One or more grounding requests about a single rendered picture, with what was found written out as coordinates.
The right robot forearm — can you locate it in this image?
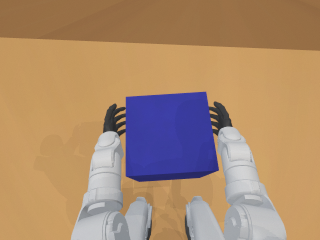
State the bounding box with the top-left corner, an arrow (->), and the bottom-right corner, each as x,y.
217,126 -> 287,240

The robot left thigh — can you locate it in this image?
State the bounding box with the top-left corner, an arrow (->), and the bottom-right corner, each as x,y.
124,201 -> 153,240

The robot left hand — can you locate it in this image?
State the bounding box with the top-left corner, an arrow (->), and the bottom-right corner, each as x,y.
103,103 -> 126,137

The robot thigh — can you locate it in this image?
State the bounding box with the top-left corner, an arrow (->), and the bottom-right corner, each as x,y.
124,201 -> 153,240
185,200 -> 225,240

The carton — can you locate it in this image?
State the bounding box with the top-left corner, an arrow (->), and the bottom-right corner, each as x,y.
125,91 -> 219,182

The robot right hand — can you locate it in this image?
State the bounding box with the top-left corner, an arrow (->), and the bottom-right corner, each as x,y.
209,101 -> 233,136

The robot right thigh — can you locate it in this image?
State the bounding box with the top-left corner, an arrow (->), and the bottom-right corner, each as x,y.
185,200 -> 225,240

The robot left upper arm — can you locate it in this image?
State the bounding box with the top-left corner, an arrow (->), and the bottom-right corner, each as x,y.
71,210 -> 131,240

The robot right upper arm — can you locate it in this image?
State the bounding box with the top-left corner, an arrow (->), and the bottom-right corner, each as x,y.
223,203 -> 286,240

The left robot forearm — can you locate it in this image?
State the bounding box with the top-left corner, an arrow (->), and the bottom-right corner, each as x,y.
71,131 -> 124,239

